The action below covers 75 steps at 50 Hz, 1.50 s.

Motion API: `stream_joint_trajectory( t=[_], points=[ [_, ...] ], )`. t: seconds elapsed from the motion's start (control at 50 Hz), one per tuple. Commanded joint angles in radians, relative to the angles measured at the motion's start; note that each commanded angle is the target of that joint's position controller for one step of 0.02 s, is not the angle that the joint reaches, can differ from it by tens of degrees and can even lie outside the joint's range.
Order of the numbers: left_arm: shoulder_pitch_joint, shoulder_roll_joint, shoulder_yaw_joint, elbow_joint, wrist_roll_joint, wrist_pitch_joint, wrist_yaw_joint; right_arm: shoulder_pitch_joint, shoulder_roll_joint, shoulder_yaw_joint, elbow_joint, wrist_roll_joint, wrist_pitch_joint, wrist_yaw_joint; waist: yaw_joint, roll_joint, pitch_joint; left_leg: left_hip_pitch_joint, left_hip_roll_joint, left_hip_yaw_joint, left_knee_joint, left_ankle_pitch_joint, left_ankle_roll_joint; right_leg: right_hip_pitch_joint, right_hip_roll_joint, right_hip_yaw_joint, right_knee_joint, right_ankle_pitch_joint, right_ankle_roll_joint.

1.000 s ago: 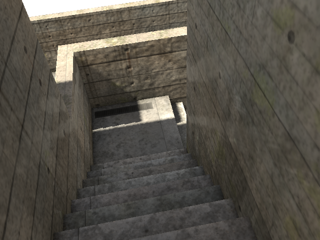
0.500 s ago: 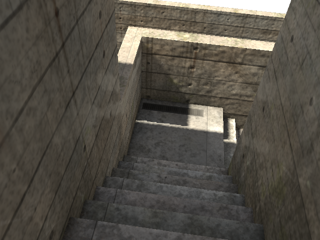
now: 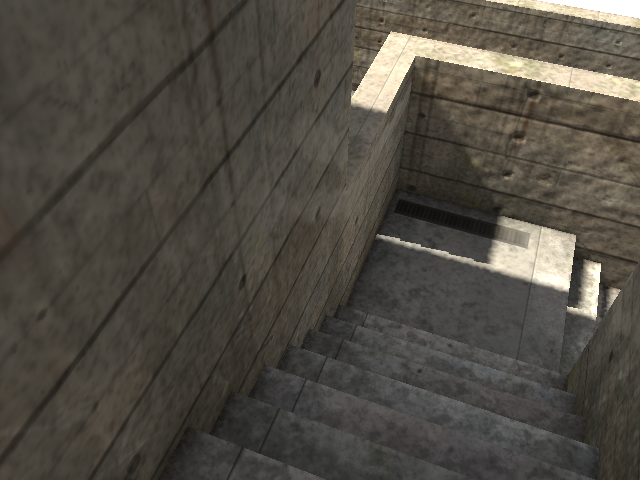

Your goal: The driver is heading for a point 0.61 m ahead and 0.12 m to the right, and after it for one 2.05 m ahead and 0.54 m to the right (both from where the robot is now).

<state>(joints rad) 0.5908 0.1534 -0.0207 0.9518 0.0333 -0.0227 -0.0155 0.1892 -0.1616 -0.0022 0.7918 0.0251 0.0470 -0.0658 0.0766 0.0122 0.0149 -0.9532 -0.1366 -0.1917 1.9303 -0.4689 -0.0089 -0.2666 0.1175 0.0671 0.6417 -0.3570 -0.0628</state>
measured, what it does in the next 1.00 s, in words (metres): goes down, turning right: left foot, then right foot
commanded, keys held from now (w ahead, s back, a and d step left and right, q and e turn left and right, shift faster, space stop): e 0.42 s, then w+e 0.20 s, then w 0.06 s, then w+q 0.32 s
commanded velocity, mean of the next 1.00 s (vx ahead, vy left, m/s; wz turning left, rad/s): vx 0.22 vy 0.00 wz -0.29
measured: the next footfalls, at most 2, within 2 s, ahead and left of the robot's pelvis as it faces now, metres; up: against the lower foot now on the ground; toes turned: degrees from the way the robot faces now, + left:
left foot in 0.18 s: +0.13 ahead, +0.16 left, +0.00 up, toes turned -14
right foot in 0.48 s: +0.03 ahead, -0.10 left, +0.00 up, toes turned -11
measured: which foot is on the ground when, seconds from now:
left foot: up 0.00-0.16, down 0.18-0.46, up 0.48-1.00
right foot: down 0.00-0.20, up 0.22-0.46, down 0.48-1.00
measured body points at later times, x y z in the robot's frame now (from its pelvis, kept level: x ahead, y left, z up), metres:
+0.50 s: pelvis +0.03 -0.01 -0.03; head +0.02 -0.04 +0.42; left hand +0.27 +0.20 -0.09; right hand +0.09 -0.32 -0.14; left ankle +0.09 +0.16 -0.71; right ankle -0.01 -0.09 -0.73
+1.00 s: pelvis +0.17 -0.02 -0.12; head +0.16 -0.03 +0.33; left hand +0.29 +0.21 -0.25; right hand +0.17 -0.29 -0.25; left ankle +0.30 +0.07 -0.85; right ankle +0.00 -0.09 -0.71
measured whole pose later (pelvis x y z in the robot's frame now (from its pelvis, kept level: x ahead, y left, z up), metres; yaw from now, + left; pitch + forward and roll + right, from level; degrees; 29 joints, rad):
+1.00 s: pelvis +0.17 -0.02 -0.12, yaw -19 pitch +2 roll -3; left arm 0.38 0.20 0.01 0.80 -0.01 -0.01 0.05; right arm 0.34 -0.26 -0.06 0.72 0.01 -0.01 0.04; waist 0.02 0.09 -0.06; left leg -0.44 0.01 -0.12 0.54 0.34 0.05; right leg -0.39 0.14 0.05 1.39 -0.92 -0.07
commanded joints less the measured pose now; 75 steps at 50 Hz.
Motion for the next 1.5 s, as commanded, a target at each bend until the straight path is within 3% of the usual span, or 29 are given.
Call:
stream_joint_trajectory(
  t=[0.02,0.08,0.18,0.22,0.24,0.28,0.32,0.4,0.46,0.48,0.5,0.52,0.54,0.58,0.66,0.8,0.96,1.0,1.04,1.06,1.1,1.12,1.14,1.2,1.22,1.26,1.3,1.44,1.5],
  points=[
    [-0.145,0.129,-0.003,-0.136,-0.038,-0.021,0.071,-0.044,-0.055,-0.006,-0.149,-0.052,0.018,-0.007,-0.145,0.064,0.039,0.145,0.121,0.073,-0.541,0.485,-0.069,-0.237,-0.239,0.310,-0.139,0.863,-0.150],
    [-0.122,0.108,0.000,-0.108,-0.036,-0.004,0.080,0.040,0.015,0.006,-0.128,-0.034,-0.003,0.028,-0.153,-0.102,-0.113,0.435,0.131,0.077,-0.707,0.712,-0.072,-0.175,-0.200,0.300,-0.057,0.893,-0.077],
    [-0.172,0.115,0.047,-0.228,-0.043,0.045,0.093,-0.041,-0.044,-0.005,-0.218,-0.060,-0.028,0.043,-0.124,-0.179,-0.049,0.519,0.111,0.118,-1.057,0.419,-0.006,-0.044,-0.153,0.374,0.037,0.991,-0.106],
    [-0.141,0.081,0.059,-0.286,-0.036,0.073,0.103,0.054,-0.148,-0.041,-0.189,-0.054,-0.046,0.063,-0.106,0.033,-0.185,0.865,0.242,-0.078,-1.237,0.929,0.143,-0.186,0.002,0.342,0.245,0.702,-0.013],
    [-0.125,0.054,0.052,-0.289,-0.065,0.087,0.108,0.102,-0.150,-0.042,-0.163,-0.053,-0.029,0.067,-0.126,0.223,-0.226,0.942,0.408,-0.266,-1.374,1.005,0.288,-0.306,0.099,0.290,0.473,0.058,0.056],
    [-0.234,0.149,0.093,-0.353,-0.059,0.090,0.102,0.117,-0.117,-0.029,-0.148,-0.012,-0.027,0.060,-0.113,0.186,-0.111,0.896,0.496,-0.311,-1.414,1.083,0.380,-0.508,0.115,0.289,0.784,-0.384,0.115],
    [-0.258,0.152,0.088,-0.389,-0.085,0.113,0.088,-0.039,-0.152,-0.045,-0.163,-0.004,-0.007,0.066,-0.017,0.173,-0.028,0.717,0.502,-0.267,-1.437,0.657,0.327,-0.549,-0.024,0.199,0.664,-0.260,0.140],
    [-0.319,0.082,0.042,-0.394,-0.057,0.131,0.038,-0.151,-0.219,-0.055,-0.190,-0.030,0.024,0.042,0.001,0.147,-0.088,0.381,0.333,0.097,-1.428,0.345,0.193,-0.089,0.011,-0.114,0.472,0.072,0.079],
    [-0.163,0.134,0.073,-0.368,-0.077,0.110,0.041,-0.139,-0.183,-0.048,-0.196,-0.026,0.001,0.027,0.066,0.084,-0.107,0.288,0.281,0.206,-1.184,0.075,0.100,0.206,0.018,-0.095,0.127,0.046,0.020],
    [-0.048,0.149,0.086,-0.328,-0.066,0.097,0.038,-0.129,-0.149,-0.045,-0.206,-0.044,-0.001,0.021,0.106,-0.076,-0.074,0.189,0.206,0.233,-0.878,-0.138,0.063,0.296,0.023,0.013,-0.017,-0.023,0.003],
    [-0.116,0.256,0.087,-0.376,-0.041,0.073,0.023,-0.053,-0.099,-0.037,-0.262,-0.050,-0.004,0.034,-0.068,-0.320,-0.027,0.002,0.162,0.105,-0.683,-0.329,0.019,0.303,-0.205,0.543,-0.050,0.314,-0.086],
    [-0.142,0.406,0.138,-0.389,-0.038,0.057,0.008,-0.085,-0.191,-0.063,-0.288,-0.023,-0.034,0.045,-0.041,-0.289,-0.117,-0.143,0.135,-0.033,-0.630,-0.197,0.052,0.357,-0.335,0.840,-0.203,0.144,-0.184],
    [-0.157,0.460,0.164,-0.368,-0.026,0.038,0.012,-0.185,-0.224,-0.071,-0.289,0.023,-0.046,0.039,-0.018,-0.229,-0.015,-0.243,0.151,-0.044,-0.592,-0.061,0.081,0.237,-0.366,0.964,-0.312,-0.232,-0.204],
    [-0.274,0.358,0.129,-0.389,-0.035,0.036,0.026,-0.171,-0.245,-0.086,-0.244,0.009,-0.036,0.012,-0.077,-0.081,0.050,-0.147,0.178,-0.049,-0.598,0.139,0.054,0.064,-0.313,0.864,-0.275,-0.314,-0.153],
    [-0.284,0.185,0.064,-0.326,-0.050,0.040,0.055,0.110,-0.209,-0.090,-0.111,-0.006,-0.027,0.043,-0.172,-0.072,-0.007,0.100,0.167,0.025,-0.605,0.560,-0.015,-0.148,-0.145,0.459,-0.032,-0.049,-0.134],
    [-0.147,0.193,0.058,-0.217,-0.055,0.015,0.104,-0.063,-0.148,-0.055,-0.185,-0.064,-0.073,0.087,-0.076,-0.071,0.037,0.293,0.132,0.085,-1.078,1.041,-0.004,-0.290,-0.139,0.312,0.071,-0.222,-0.136],
    [-0.097,0.178,0.056,-0.178,-0.047,0.012,0.069,-0.041,-0.133,-0.060,-0.214,-0.007,-0.077,0.107,0.046,-0.154,0.111,0.302,0.141,0.037,-1.511,0.646,0.058,-0.078,-0.180,0.325,0.374,0.088,-0.181],
    [-0.291,0.166,0.056,-0.171,-0.040,0.012,0.067,0.417,-0.166,-0.097,-0.052,0.005,-0.062,0.108,-0.198,-0.194,-0.029,0.815,0.177,0.134,-1.372,0.844,0.107,-0.363,-0.211,0.260,0.668,0.237,-0.137],
    [-0.308,0.121,0.057,-0.156,-0.049,-0.011,0.033,0.773,-0.095,-0.079,0.090,-0.013,-0.052,0.103,-0.349,0.145,-0.065,1.190,0.223,0.119,-1.518,0.896,0.229,-0.620,-0.013,-0.096,1.501,-0.088,0.007],
    [-0.184,0.093,0.052,-0.224,-0.035,-0.033,0.016,0.676,-0.126,-0.057,0.099,0.016,-0.051,0.115,-0.191,0.364,-0.064,1.381,0.251,-0.028,-1.219,1.080,0.259,-0.991,-0.035,-0.074,1.625,-0.442,0.061],
    [-0.165,0.136,0.046,-0.271,-0.069,-0.052,0.011,0.508,-0.200,-0.077,0.026,0.028,-0.019,0.116,-0.116,0.198,-0.162,1.174,0.342,-0.259,-1.334,0.660,0.375,-0.960,-0.127,-0.024,1.514,-0.359,0.083],
    [-0.311,0.070,0.023,-0.361,-0.122,-0.052,0.020,0.492,-0.365,-0.134,0.062,0.025,-0.015,0.097,-0.114,0.202,-0.115,1.070,0.493,-0.649,-1.516,0.080,0.472,-1.059,-0.170,0.041,1.349,-0.348,0.080],
    [-0.439,0.135,0.049,-0.365,-0.132,-0.036,0.041,0.426,-0.203,-0.076,0.031,-0.014,-0.033,0.088,-0.111,-0.026,0.015,0.943,0.471,-0.625,-1.546,-0.213,0.399,-1.131,-0.236,0.140,1.051,-0.019,0.081],
    [-0.396,0.093,0.049,-0.351,0.015,0.009,0.060,0.263,-0.103,-0.035,0.000,-0.038,-0.056,0.029,-0.043,0.019,0.083,0.527,0.283,-0.394,-1.445,0.216,0.295,-0.716,-0.207,0.094,0.574,0.403,0.142],
    [-0.270,0.072,0.060,-0.288,0.010,0.003,0.047,0.287,-0.114,-0.035,0.021,-0.061,-0.066,0.027,0.000,0.089,0.015,0.403,0.240,-0.320,-1.393,0.419,0.274,-0.500,-0.178,0.055,0.675,0.602,0.136],
    [-0.316,0.150,0.090,-0.312,-0.015,-0.027,0.029,0.344,-0.124,-0.044,0.041,-0.003,-0.088,0.000,-0.030,0.116,0.004,0.495,0.181,-0.272,-1.288,0.396,0.251,-0.531,-0.165,0.092,0.481,0.827,0.104],
    [-0.450,0.082,0.071,-0.358,0.012,-0.028,0.025,0.365,-0.069,-0.025,0.054,0.026,-0.081,-0.030,-0.085,-0.005,0.035,0.339,0.066,-0.170,-1.230,0.183,0.219,-0.269,-0.101,0.038,0.115,1.029,0.118],
    [-0.371,0.153,0.106,-0.345,-0.015,-0.033,-0.023,0.381,-0.083,-0.046,0.089,0.028,-0.052,-0.034,-0.102,0.128,0.033,0.663,0.087,-0.388,-0.811,0.222,0.258,-0.348,-0.147,0.186,0.055,0.758,0.087],
    [0.256,0.195,0.150,-0.118,-0.037,-0.040,-0.014,0.194,-0.050,-0.035,0.114,0.024,-0.060,0.003,0.202,-0.015,-0.015,0.204,-0.102,-0.202,-0.113,0.396,0.139,0.485,-0.264,0.095,-0.323,0.931,-0.014]
  ],
)
Velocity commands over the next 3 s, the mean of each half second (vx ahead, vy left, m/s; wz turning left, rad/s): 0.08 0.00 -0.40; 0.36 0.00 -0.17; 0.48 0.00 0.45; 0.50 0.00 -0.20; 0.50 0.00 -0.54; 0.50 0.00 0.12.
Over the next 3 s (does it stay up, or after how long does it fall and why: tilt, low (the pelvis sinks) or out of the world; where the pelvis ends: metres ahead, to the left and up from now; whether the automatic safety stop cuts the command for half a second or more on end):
stays up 1.10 -0.26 -0.96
